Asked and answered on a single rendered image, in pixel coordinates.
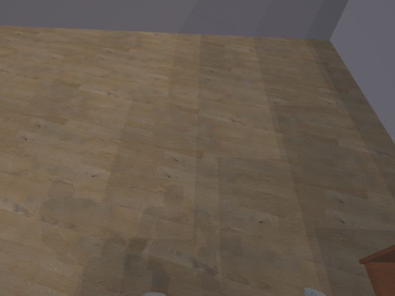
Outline wardrobe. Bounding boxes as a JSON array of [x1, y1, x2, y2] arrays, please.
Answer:
[[359, 244, 395, 296]]

